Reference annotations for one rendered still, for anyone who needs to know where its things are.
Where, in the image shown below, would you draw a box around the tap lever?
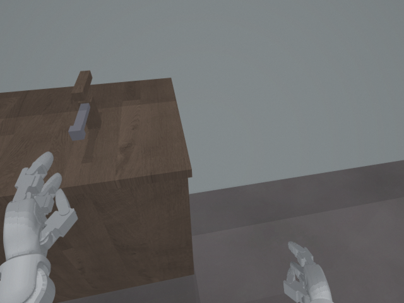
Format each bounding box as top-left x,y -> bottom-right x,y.
68,103 -> 90,141

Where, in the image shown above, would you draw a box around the right robot hand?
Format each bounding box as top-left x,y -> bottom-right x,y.
283,241 -> 332,303

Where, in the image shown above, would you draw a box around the counter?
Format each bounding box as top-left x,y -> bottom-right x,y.
0,71 -> 194,303

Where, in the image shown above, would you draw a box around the robot left forearm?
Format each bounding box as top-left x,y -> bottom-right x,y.
0,253 -> 56,303

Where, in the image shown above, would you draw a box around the left robot hand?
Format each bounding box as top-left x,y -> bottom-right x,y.
3,151 -> 78,261

